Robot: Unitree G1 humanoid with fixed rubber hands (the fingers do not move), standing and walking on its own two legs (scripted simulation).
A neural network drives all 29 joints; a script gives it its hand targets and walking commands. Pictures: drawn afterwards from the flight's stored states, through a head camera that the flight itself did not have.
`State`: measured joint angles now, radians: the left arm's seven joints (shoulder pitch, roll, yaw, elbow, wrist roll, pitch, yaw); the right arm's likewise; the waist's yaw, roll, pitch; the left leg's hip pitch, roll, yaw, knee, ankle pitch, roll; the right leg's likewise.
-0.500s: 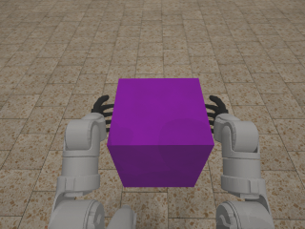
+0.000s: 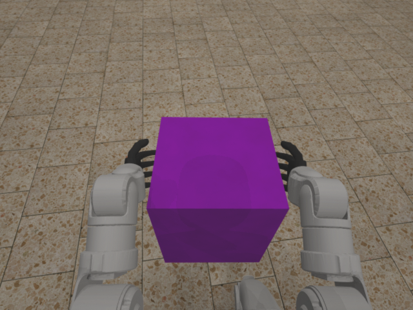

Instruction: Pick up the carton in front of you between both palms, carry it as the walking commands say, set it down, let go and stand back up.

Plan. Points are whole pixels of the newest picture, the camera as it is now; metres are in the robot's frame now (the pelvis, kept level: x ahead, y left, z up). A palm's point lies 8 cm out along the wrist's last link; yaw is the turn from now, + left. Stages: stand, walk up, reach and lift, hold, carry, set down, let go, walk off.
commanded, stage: carry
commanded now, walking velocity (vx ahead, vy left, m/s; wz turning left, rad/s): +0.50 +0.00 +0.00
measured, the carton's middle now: (213, 194) +0.35 -0.02 +0.00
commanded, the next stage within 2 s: none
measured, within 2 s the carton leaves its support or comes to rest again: neither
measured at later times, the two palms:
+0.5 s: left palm (149, 78) +0.60 +0.12 +0.10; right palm (271, 73) +0.63 -0.18 +0.10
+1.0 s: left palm (143, 31) +0.85 +0.15 +0.09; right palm (243, 32) +0.84 -0.14 +0.10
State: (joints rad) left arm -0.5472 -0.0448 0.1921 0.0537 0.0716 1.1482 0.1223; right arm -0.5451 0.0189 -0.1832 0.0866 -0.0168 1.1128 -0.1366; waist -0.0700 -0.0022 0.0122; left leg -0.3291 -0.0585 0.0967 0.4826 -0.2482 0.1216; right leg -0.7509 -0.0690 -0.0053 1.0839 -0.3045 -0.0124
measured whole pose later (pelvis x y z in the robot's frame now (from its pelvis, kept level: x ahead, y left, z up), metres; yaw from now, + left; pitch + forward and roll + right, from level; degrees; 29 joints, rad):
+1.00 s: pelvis +0.59 +0.01 +0.01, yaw -1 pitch +4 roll -1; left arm -0.11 -0.13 0.09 -0.30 0.13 1.20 0.08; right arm -0.10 0.13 -0.08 -0.30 -0.11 1.19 -0.08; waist -0.02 -0.01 -0.14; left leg -0.18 0.02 0.20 0.30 -0.19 0.05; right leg -0.56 -0.11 -0.09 0.80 -0.23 0.01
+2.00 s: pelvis +0.80 -0.02 -0.01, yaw +3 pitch +2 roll +0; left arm -0.12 -0.13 0.10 -0.22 0.14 1.15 0.07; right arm -0.12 0.13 -0.10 -0.22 -0.15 1.15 -0.06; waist 0.00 0.01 -0.14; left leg -0.16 0.06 0.14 0.55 -0.42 -0.01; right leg -0.35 -0.08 -0.20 0.58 -0.26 -0.02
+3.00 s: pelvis +0.75 -0.01 +0.00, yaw +3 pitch -1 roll +0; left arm -0.21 -0.14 0.17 0.18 0.24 0.72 0.02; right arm -0.20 0.14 -0.17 0.14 -0.24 0.73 -0.02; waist -0.01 0.02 -0.04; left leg -0.18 0.03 0.12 0.53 -0.31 0.02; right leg -0.33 -0.06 -0.14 0.48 -0.13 -0.01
